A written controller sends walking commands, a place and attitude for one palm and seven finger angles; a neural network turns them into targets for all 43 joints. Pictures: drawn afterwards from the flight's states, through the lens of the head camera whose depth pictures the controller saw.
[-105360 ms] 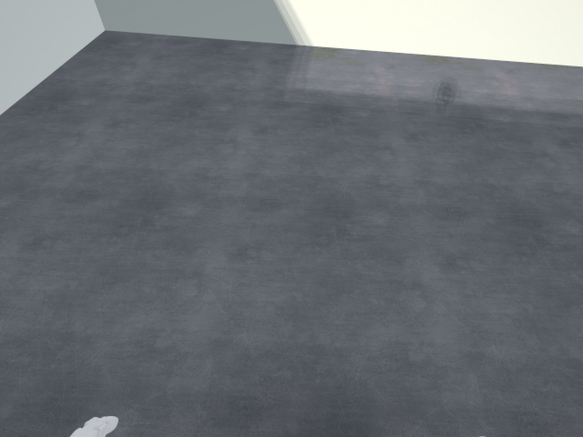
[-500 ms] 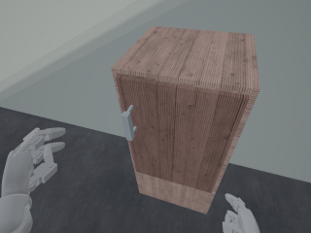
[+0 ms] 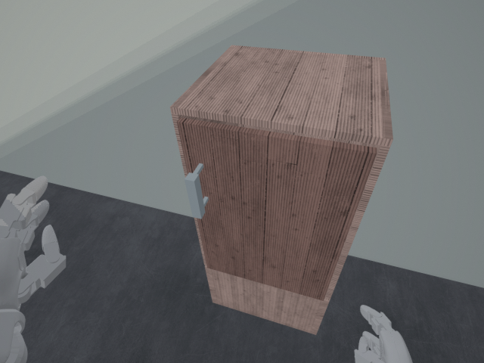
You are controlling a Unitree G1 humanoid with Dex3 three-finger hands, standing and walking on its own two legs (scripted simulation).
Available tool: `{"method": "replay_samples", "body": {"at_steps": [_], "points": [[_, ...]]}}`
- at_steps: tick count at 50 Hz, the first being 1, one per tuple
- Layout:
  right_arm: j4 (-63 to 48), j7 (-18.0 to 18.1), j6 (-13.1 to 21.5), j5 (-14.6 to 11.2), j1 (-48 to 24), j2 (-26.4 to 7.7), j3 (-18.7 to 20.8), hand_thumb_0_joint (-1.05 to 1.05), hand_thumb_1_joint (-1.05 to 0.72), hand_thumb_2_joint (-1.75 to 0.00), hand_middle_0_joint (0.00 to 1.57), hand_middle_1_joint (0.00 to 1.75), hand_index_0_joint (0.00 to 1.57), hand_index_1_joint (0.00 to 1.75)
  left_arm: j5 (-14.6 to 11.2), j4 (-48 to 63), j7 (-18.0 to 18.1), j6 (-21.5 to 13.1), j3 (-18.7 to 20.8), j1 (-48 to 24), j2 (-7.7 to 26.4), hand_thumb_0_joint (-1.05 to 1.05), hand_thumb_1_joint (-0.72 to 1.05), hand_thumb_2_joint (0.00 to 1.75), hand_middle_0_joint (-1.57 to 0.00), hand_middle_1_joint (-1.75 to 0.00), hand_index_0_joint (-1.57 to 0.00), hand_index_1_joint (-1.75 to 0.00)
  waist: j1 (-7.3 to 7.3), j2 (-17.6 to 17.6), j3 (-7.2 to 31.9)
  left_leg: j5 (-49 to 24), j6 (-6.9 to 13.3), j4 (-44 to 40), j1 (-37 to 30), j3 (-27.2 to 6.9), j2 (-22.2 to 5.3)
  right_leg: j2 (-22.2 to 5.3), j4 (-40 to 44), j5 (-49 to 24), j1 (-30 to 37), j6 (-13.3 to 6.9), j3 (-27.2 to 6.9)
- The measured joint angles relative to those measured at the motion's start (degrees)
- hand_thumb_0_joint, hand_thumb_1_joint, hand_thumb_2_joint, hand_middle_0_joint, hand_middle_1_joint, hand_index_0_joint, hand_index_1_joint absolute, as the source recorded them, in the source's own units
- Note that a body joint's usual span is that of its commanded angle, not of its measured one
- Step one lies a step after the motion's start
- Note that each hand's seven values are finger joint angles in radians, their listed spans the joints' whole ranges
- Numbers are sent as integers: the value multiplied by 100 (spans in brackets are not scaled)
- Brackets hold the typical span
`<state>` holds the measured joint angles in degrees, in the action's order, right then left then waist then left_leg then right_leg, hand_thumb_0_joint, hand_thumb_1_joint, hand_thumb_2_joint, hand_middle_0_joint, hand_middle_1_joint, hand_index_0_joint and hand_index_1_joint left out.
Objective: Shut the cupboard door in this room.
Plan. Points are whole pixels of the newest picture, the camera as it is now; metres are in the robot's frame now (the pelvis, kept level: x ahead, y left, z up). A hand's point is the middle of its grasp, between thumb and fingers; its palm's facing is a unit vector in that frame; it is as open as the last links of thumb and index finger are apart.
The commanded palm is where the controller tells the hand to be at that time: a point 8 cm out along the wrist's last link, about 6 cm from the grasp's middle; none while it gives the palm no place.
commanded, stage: step back with the hand held close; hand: left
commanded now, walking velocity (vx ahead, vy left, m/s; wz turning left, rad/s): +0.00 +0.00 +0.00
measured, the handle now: (199, 190) +0.50 +0.17 -0.02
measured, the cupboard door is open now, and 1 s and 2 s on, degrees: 0 0 0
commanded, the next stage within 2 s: stop stepping back and stand still in 1.58 s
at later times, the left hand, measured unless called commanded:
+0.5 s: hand (56, 260) +0.19 +0.27 +0.15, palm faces +0.35 -0.80 -0.49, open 7.4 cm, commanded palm +0.13 +0.31 +0.17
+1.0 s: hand out of the picture +0.12 +0.30 +0.15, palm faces +0.44 -0.77 -0.46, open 7.4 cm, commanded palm +0.05 +0.33 +0.17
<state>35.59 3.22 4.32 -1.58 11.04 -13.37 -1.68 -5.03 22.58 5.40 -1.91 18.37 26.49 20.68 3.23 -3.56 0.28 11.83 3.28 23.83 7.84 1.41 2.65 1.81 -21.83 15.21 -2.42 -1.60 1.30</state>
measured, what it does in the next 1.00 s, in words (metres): shifts its weight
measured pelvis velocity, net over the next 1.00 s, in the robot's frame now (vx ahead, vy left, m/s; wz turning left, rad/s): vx -0.08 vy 0.03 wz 0.03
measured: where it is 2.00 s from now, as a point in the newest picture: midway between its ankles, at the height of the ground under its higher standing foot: outside the picture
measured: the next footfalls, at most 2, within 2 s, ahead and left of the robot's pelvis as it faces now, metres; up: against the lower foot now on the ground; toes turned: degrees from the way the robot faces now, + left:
right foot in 1.48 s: -0.23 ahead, -0.11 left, +0.00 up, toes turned +1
left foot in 1.76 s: -0.02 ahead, +0.09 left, +0.00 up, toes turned -1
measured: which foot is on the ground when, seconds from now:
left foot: down 0.00-1.00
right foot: down 0.00-1.00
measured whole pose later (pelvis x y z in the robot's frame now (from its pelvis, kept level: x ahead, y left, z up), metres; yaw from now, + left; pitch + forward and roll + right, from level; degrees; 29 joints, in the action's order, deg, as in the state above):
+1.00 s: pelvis -0.08 +0.03 -0.02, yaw +2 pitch +0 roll -2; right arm 32.5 4.3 1.0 -0.3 13.2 -12.3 0.0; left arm -1.8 28.5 7.7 -10.8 24.8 29.6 24.0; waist -0.3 -0.7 0.0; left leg 10.8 5.7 34.8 25.5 2.5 2.5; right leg 2.9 -34.0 13.9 -20.0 0.1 -0.7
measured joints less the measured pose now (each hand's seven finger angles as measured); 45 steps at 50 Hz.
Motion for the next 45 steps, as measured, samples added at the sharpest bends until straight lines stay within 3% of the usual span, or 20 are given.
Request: {"method": "replay_samples", "body": {"at_steps": [7,14,26,34,45], "points": [[-35,-17,-32,-2,2,3,1,2,-90,-89,20,30,20,30,-11,-43,-20,-52,60,15,-11,1,89,90,-21,-31,-21,-30,-15,-59,4,-21,-24,16,67,-15,-43,44,36,-40,-41,-24,13],[-107,27,-307,39,-45,-111,123,2,-90,-89,20,30,21,30,33,-30,43,-492,260,240,73,1,89,90,-21,-31,-21,-30,-156,-143,174,70,-2,296,599,-22,-80,76,-113,-27,-516,3,30],[-354,130,-728,-27,-77,-100,269,2,-90,-89,20,30,20,30,-5,260,99,-484,349,483,417,1,88,90,-21,-31,-21,-30,-304,78,154,-1,95,417,928,162,5,-36,-605,55,-1048,108,-121],[-458,156,-662,-1,7,-40,209,1,-90,-89,20,30,20,30,54,447,192,-586,385,584,430,1,88,90,-21,-31,-21,-30,-357,215,180,-107,167,587,1220,145,-27,-11,-662,-109,-1278,157,-85],[-389,169,-346,99,186,61,160,1,-90,-89,20,30,21,30,269,561,249,-824,608,392,358,1,88,90,-21,-31,-21,-30,-309,285,16,-226,254,872,1564,87,13,33,-1012,-171,-1607,201,-128]]}}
